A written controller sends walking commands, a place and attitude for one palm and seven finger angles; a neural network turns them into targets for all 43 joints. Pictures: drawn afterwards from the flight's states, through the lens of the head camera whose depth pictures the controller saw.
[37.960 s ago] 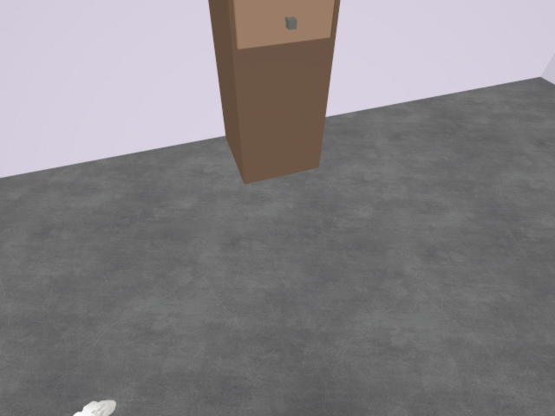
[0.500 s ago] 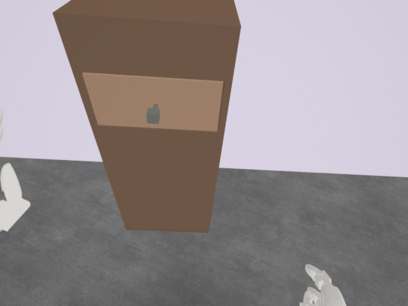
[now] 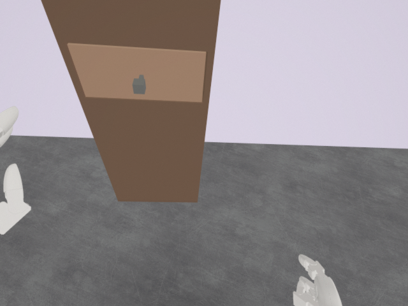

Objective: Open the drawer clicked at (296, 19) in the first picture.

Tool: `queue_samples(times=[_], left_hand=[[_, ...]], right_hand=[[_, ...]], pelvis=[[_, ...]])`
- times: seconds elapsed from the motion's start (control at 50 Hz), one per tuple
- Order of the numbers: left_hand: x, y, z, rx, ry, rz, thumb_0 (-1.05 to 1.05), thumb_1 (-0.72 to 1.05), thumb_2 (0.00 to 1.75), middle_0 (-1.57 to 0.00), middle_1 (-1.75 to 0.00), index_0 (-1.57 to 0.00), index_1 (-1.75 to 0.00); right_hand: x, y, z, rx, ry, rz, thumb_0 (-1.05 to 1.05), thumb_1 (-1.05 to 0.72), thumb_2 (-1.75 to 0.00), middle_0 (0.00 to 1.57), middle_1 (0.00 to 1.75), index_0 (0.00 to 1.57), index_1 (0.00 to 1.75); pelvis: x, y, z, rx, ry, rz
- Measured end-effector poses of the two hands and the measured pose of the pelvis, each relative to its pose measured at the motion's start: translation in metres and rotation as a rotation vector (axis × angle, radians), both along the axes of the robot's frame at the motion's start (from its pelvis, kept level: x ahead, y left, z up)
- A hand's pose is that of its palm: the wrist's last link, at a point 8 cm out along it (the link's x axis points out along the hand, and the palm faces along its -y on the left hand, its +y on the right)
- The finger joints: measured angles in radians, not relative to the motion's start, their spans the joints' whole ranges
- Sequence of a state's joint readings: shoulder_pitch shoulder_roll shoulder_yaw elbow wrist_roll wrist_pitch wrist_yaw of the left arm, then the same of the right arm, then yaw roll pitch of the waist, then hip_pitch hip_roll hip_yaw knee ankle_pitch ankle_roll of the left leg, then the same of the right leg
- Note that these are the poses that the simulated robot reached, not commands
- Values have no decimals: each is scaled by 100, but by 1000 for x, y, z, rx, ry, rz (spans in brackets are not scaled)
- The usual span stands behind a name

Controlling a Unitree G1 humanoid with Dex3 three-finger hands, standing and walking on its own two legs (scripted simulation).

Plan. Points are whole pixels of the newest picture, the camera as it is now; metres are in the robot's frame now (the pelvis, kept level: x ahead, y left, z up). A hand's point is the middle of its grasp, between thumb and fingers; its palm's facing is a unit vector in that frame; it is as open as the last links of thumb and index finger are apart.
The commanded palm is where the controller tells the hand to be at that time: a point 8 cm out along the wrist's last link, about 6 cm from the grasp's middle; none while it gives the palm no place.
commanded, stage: step back with the hand held close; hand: left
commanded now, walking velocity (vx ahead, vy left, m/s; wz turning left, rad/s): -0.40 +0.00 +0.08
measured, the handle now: (140, 83) +0.71 +0.23 +0.02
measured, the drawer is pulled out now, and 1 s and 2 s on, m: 0.00 0.00 0.00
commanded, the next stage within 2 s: stop stepping back and stand still in 0.08 s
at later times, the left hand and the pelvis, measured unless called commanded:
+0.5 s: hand out of the picture +0.04 +0.25 +0.21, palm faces +0.47 -0.77 -0.43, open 7.4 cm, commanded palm -0.01 +0.28 +0.21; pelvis -0.14 +0.00 +0.00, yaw +0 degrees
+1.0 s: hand out of the picture +0.03 +0.26 +0.20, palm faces +0.43 -0.76 -0.50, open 7.4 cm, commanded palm -0.04 +0.29 +0.21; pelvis -0.16 +0.01 -0.01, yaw +1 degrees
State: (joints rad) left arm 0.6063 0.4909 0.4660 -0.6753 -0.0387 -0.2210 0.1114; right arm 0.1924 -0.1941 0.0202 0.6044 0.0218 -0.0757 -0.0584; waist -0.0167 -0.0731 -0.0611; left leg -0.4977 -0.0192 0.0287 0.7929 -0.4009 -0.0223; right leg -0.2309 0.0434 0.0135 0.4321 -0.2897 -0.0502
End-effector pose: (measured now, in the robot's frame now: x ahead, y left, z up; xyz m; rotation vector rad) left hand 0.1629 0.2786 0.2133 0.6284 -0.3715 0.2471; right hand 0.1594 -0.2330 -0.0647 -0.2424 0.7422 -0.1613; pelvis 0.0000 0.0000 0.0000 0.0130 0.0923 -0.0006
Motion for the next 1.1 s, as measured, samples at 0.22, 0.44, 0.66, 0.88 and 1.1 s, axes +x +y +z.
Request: queue_samples(times=[0.22, 0.44, 0.66, 0.88, 1.1], left_hand=[[-64, 18, -13, -58, 25, 5, 2, 89, 90, -21, -30, -22, -31], [-156, 0, 10, -6, -63, 64, 1, 88, 90, -21, -30, -22, -31], [-182, 26, -18, -186, -109, 115, 1, 89, 90, -21, -30, -21, -31], [-186, 21, 18, -13, -127, 40, 2, 89, 90, -21, -30, -21, -31], [-169, 16, -11, -70, -16, 90, 1, 89, 90, -21, -30, -22, -31]], right_hand=[[-46, 10, 10, -66, -51, 33, 1, -91, -89, 20, 30, 20, 30], [-132, 24, -10, 49, -45, 66, 1, -90, -89, 21, 30, 20, 30], [-198, -10, -8, -129, 42, -14, 1, -91, -89, 21, 30, 20, 30], [-198, 36, -7, 13, -23, 10, 1, -91, -89, 21, 30, 20, 30], [-175, 25, -26, 43, 39, 19, 1, -91, -89, 21, 30, 20, 30]], pelvis=[[-66, 16, -3, -32, -32, 22], [-133, -2, -6, -25, -77, 10], [-161, 19, -8, -36, -47, 57], [-165, 22, -1, -44, -86, 26], [-161, 15, -10, -35, -85, 17]])
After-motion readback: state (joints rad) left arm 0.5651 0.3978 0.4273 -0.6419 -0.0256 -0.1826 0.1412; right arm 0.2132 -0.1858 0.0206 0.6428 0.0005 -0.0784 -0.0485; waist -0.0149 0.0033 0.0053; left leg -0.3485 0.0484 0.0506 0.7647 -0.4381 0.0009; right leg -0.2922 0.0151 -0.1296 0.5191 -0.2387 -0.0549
